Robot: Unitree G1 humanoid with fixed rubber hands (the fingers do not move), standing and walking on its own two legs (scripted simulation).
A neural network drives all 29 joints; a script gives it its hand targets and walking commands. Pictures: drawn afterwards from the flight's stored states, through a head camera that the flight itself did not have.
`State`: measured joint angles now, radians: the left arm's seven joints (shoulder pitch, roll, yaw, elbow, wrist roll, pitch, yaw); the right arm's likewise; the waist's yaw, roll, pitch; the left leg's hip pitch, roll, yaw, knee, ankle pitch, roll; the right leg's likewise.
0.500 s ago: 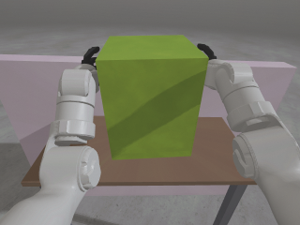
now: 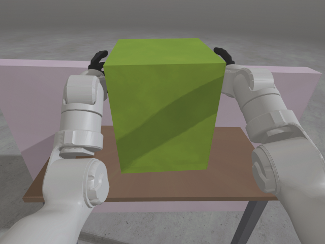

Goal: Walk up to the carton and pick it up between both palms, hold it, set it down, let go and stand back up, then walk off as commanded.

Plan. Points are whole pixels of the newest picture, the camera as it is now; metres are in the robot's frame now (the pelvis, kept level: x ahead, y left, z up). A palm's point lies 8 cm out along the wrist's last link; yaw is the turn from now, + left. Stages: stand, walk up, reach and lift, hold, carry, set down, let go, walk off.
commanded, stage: hold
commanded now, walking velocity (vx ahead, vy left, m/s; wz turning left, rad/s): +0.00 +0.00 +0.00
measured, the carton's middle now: (161, 102) +0.38 +0.01 +0.27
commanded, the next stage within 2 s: none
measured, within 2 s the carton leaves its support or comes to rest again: neither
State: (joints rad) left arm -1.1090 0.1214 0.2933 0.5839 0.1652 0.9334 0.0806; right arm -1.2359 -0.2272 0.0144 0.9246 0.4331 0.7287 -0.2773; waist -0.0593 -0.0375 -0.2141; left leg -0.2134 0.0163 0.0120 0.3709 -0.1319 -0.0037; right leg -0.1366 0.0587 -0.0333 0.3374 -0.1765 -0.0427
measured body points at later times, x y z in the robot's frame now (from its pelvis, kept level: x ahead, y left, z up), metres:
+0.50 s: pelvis +0.00 +0.00 +0.00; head -0.09 +0.02 +0.44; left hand +0.39 +0.16 +0.32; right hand +0.39 -0.14 +0.33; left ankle +0.04 +0.12 -0.75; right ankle +0.00 -0.08 -0.75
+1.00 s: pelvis +0.00 +0.00 +0.00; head -0.09 +0.02 +0.44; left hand +0.39 +0.16 +0.32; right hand +0.39 -0.14 +0.33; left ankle +0.04 +0.12 -0.75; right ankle +0.00 -0.08 -0.75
